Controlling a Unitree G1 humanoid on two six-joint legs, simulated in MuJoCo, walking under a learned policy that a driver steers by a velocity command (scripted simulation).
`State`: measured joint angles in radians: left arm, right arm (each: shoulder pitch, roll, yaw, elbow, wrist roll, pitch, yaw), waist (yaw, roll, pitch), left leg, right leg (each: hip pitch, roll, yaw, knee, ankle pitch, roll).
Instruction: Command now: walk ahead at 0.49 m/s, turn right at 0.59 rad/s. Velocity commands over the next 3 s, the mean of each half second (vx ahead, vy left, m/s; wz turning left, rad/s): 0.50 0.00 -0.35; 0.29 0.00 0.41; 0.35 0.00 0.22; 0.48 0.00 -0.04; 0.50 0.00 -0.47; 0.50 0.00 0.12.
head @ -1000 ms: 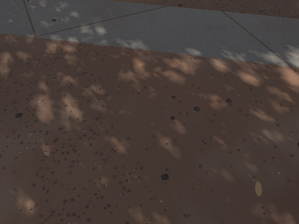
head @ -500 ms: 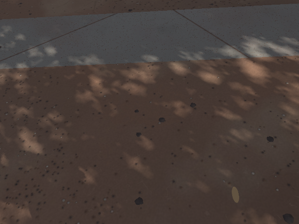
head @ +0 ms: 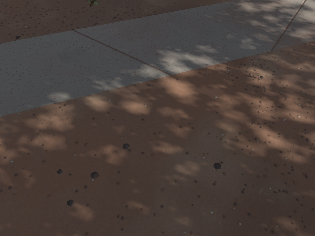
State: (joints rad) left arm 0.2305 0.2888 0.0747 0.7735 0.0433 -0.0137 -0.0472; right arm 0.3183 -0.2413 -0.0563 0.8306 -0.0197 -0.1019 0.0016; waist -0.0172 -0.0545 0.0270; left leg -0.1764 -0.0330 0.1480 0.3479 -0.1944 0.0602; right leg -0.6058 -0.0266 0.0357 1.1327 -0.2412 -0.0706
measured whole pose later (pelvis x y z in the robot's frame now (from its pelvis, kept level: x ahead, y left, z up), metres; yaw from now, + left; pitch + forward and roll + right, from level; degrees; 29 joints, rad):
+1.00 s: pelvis +0.48 -0.05 -0.01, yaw +7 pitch +1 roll -1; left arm 0.17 0.23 0.03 0.82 0.03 -0.01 0.03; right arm 0.21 -0.25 -0.07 0.82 0.00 0.00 0.00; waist -0.01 -0.01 0.09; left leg -0.37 -0.12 0.02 0.46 -0.09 0.14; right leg -0.53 -0.03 0.02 1.20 -0.40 0.03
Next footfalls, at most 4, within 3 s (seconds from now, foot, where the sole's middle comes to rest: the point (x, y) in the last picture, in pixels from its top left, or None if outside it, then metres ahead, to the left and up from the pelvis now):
0.30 right None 0.31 -0.14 -0.78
0.82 left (157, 209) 0.60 0.00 -0.78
1.40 right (196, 199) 0.65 -0.18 -0.78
1.84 left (137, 152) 0.90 0.09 -0.78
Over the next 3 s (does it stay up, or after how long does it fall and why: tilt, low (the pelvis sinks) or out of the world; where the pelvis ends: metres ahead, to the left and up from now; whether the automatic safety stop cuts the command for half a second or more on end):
stays up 1.40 0.03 -0.02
